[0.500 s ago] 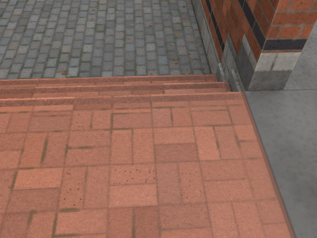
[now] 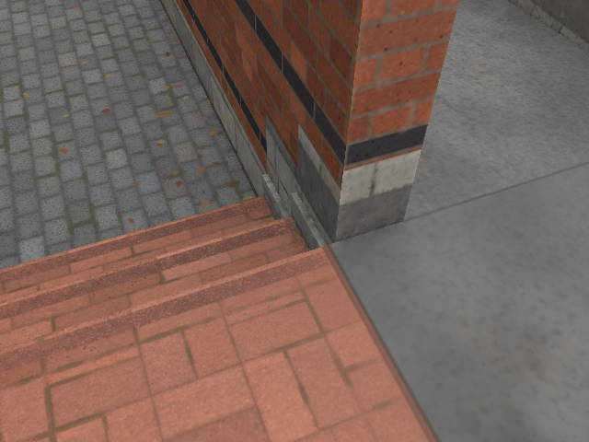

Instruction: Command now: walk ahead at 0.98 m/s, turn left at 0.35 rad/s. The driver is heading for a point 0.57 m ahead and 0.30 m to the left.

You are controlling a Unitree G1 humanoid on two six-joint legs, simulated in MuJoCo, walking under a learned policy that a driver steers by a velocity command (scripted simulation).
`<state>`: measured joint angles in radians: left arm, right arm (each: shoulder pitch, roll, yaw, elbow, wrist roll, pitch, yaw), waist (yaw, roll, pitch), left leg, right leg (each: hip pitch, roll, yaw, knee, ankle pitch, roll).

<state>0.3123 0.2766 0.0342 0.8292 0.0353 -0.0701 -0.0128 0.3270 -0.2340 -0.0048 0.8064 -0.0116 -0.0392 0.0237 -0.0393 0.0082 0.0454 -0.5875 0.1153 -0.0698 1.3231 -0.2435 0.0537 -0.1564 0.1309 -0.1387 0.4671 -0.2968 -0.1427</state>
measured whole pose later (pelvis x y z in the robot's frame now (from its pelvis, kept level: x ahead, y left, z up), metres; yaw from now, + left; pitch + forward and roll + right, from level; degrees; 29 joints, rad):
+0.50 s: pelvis +0.31 +0.02 +0.00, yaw +25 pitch +1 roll -2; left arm -0.02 0.25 -0.02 0.59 0.03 0.06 0.06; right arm 0.30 -0.31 -0.06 0.76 -0.01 0.01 -0.01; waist -0.08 0.01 0.16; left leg -0.40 -0.22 -0.13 0.45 -0.03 0.14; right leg -0.71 -0.01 0.17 1.21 -0.35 0.06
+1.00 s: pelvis +0.46 +0.00 +0.01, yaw +52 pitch +3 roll +0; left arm 0.39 0.32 0.02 0.71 0.04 -0.06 0.01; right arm 0.13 -0.34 -0.06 0.58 -0.03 0.05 0.07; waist 0.06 0.07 -0.05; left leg -0.80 -0.03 -0.12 1.29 -0.10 0.00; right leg -0.10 0.00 -0.10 0.38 -0.33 -0.02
